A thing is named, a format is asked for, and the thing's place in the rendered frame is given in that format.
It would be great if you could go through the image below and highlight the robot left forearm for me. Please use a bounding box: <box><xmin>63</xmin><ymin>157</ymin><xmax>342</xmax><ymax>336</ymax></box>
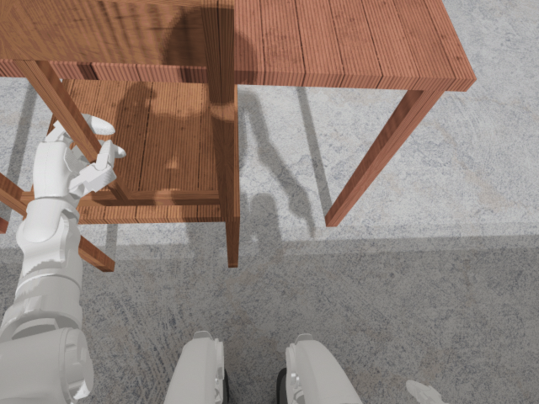
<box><xmin>0</xmin><ymin>198</ymin><xmax>83</xmax><ymax>343</ymax></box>

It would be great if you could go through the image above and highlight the robot left upper arm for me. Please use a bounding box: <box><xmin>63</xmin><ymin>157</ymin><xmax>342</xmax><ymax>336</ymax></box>
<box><xmin>0</xmin><ymin>327</ymin><xmax>94</xmax><ymax>404</ymax></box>

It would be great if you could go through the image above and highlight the chair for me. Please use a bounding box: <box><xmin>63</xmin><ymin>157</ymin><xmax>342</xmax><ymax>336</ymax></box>
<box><xmin>0</xmin><ymin>0</ymin><xmax>240</xmax><ymax>272</ymax></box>

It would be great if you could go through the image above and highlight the table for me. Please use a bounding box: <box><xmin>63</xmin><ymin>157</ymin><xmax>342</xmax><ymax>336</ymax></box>
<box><xmin>0</xmin><ymin>0</ymin><xmax>477</xmax><ymax>234</ymax></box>

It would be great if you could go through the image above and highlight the right robot thigh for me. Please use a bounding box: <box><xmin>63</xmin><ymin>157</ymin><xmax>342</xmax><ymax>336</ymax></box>
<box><xmin>286</xmin><ymin>340</ymin><xmax>363</xmax><ymax>404</ymax></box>

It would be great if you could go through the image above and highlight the robot left hand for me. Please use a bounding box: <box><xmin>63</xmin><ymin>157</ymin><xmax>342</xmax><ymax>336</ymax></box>
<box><xmin>33</xmin><ymin>113</ymin><xmax>126</xmax><ymax>209</ymax></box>

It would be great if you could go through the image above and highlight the robot right hand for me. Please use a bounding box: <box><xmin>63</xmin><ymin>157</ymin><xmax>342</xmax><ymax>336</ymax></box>
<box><xmin>406</xmin><ymin>380</ymin><xmax>449</xmax><ymax>404</ymax></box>

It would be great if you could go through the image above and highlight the right robot shin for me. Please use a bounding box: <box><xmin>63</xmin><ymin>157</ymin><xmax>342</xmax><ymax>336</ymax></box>
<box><xmin>286</xmin><ymin>334</ymin><xmax>312</xmax><ymax>404</ymax></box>

